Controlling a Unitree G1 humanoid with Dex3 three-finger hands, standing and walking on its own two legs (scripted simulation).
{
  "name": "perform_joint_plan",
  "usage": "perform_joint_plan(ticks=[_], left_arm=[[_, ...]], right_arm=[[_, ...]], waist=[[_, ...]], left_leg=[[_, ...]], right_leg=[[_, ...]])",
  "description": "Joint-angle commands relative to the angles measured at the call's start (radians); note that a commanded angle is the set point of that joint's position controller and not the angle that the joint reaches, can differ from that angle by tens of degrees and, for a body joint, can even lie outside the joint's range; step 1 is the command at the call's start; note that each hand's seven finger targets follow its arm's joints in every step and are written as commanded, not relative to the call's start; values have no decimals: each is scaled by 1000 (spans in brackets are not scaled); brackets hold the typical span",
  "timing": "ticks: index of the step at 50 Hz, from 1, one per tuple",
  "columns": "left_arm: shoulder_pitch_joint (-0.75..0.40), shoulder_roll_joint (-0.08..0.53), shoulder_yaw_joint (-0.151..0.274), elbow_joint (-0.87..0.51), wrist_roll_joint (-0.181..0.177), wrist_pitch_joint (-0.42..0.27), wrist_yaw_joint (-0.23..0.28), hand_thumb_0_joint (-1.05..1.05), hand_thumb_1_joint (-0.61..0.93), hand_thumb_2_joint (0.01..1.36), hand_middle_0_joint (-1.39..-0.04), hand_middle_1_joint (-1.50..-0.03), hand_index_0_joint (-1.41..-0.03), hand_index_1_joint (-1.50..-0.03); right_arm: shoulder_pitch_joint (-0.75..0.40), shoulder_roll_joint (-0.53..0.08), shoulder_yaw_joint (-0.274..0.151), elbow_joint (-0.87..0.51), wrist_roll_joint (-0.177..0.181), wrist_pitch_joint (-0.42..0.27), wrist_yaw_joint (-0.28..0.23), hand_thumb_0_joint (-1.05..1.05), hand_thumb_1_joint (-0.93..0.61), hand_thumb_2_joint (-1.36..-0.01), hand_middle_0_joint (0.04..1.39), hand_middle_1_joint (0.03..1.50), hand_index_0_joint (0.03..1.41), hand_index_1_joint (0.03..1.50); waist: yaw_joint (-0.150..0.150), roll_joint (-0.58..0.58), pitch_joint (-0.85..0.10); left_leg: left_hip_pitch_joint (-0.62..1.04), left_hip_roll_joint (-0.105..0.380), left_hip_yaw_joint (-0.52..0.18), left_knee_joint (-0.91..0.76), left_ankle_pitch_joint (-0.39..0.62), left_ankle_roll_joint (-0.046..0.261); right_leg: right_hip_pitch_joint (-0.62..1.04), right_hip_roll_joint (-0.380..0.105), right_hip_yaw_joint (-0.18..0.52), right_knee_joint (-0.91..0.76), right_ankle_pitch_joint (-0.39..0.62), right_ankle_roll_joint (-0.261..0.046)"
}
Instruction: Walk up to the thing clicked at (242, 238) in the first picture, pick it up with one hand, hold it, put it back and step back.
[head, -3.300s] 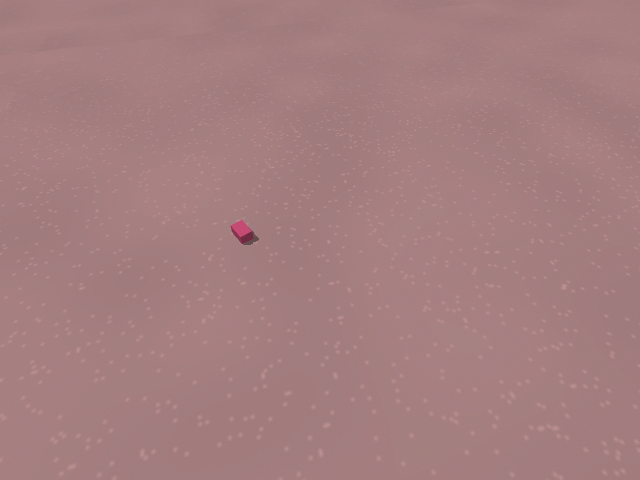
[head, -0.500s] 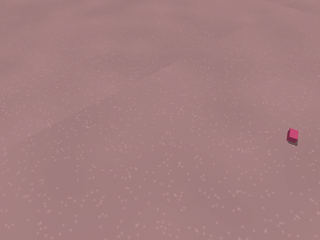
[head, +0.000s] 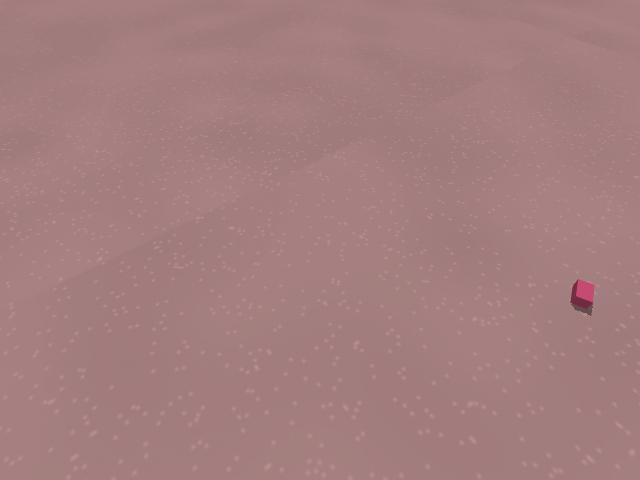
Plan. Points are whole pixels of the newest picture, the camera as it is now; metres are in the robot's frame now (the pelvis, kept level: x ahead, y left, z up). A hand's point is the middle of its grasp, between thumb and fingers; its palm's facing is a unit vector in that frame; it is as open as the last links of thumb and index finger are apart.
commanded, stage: walk up
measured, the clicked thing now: (582, 293) +0.91 -0.93 -0.75
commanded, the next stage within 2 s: stand in 0.42 s
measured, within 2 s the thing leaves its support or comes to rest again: neither
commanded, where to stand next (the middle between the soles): +0.07 -0.01 m, yaw -3 degrees
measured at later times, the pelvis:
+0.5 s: pelvis +0.01 -0.01 +0.01, yaw +0 degrees
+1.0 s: pelvis +0.00 -0.02 +0.01, yaw -1 degrees
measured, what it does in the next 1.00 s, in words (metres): stands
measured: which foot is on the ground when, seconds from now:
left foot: down 0.00-1.00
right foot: down 0.00-1.00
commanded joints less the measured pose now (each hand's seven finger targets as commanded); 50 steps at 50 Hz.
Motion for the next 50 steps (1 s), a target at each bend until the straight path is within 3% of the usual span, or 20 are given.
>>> perform_joint_plan(ticks=[1, 13, 20, 21, 24, 26, 30, 35, 40, 44, 50], left_arm=[[-65, 216, 46, -38, -2, -23, 18, 0, 900, 900, -200, -300, -200, -300], [-94, 204, 54, 31, 1, -22, 20, 0, 900, 900, -200, -300, -200, -300], [-108, 200, 55, 41, 3, -17, 20, 0, 900, 900, -200, -300, -200, -300], [-103, 197, 45, 39, 2, -19, 22, 0, 900, 900, -200, -300, -200, -300], [-88, 196, 45, 46, -1, -22, 25, 0, 900, 900, -200, -300, -200, -300], [-95, 200, 47, 43, -1, -21, 27, 0, 900, 900, -200, -300, -200, -300], [-96, 197, 42, 49, 0, -18, 25, 0, 900, 900, -200, -300, -200, -300], [-90, 202, 39, 46, 3, -20, 25, 0, 900, 900, -200, -300, -200, -300], [-91, 205, 38, 45, 4, -19, 25, 0, 900, 900, -200, -300, -200, -300], [-79, 204, 38, 40, 2, -22, 24, 0, 900, 900, -200, -300, -200, -300], [-76, 204, 36, 36, 1, -20, 22, 0, 900, 900, -200, -300, -200, -300]], right_arm=[[-61, -228, -55, -33, -4, -19, -15, 0, -900, -900, 200, 300, 200, 300], [-86, -215, -52, 24, -7, -10, -19, 0, -900, -900, 200, 300, 200, 300], [-89, -215, -51, 37, -9, -5, -20, 0, -900, -900, 200, 300, 200, 300], [-109, -210, -50, 31, -8, -2, -20, 0, -900, -900, 200, 300, 200, 300], [-108, -215, -51, 34, -3, -4, -21, 0, -900, -900, 200, 300, 200, 300], [-97, -212, -52, 34, -3, -1, -21, 0, -900, -900, 200, 300, 200, 300], [-103, -208, -53, 39, -4, 4, -18, 0, -900, -900, 200, 300, 200, 300], [-104, -205, -51, 42, -6, 4, -16, 0, -900, -900, 200, 300, 200, 300], [-92, -203, -52, 47, -7, 8, -10, 0, -900, -900, 200, 300, 200, 300], [-93, -205, -52, 44, -7, 3, -11, 0, -900, -900, 200, 300, 200, 300], [-77, -202, -47, 46, -8, 3, -12, 0, -900, -900, 200, 300, 200, 300]], waist=[[-3, 25, -68], [-6, 12, -97], [-9, 16, -85], [-1, 27, -49], [-2, 26, -102], [-7, 15, -111], [-9, 16, -88], [-11, 10, -88], [-14, -3, -49], [-8, 21, -85], [-7, 15, -72]], left_leg=[[5, 120, -114, -151, 119, 37], [55, 123, -87, -169, 247, 21], [53, 122, -85, -192, 211, 18], [47, 134, -89, -206, 271, 11], [102, 145, -84, -197, 362, 12], [103, 143, -77, -209, 345, 9], [102, 142, -77, -235, 260, 2], [107, 141, -69, -241, 229, 3], [70, 131, -70, -252, 122, 5], [87, 142, -72, -247, 194, 7], [85, 143, -73, -253, 190, 3]], right_leg=[[49, -87, 89, -133, 61, -60], [123, -95, 74, -190, 147, -50], [130, -95, 74, -206, 127, -45], [114, -95, 96, -209, 173, -41], [151, -96, 87, -196, 268, -38], [162, -95, 88, -199, 267, -38], [133, -88, 93, -222, 163, -41], [123, -94, 104, -231, 165, -40], [90, -89, 114, -259, 39, -37], [122, -94, 112, -234, 134, -41], [110, -88, 110, -231, 109, -42]])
